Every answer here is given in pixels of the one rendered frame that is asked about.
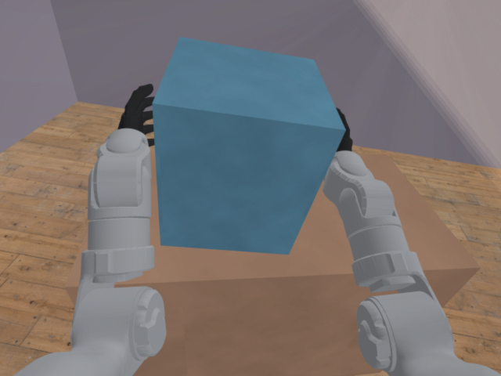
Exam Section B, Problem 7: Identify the right robot forearm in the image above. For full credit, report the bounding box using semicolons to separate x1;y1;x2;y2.
323;150;454;350

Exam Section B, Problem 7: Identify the carton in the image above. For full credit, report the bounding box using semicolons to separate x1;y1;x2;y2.
152;37;346;255

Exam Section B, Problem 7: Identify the pedestal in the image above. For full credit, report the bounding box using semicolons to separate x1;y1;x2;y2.
65;150;481;376

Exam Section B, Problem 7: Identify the robot left upper arm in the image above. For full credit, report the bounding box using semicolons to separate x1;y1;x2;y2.
13;286;167;376

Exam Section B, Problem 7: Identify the right robot hand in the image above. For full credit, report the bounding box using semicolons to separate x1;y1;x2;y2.
336;108;353;152

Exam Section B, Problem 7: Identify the left robot forearm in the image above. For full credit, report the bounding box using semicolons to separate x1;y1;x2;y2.
70;128;154;347

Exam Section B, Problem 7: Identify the robot right upper arm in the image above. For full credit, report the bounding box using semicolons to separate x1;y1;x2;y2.
357;291;501;376

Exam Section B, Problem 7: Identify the left robot hand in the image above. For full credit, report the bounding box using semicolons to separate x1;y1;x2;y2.
118;84;155;146

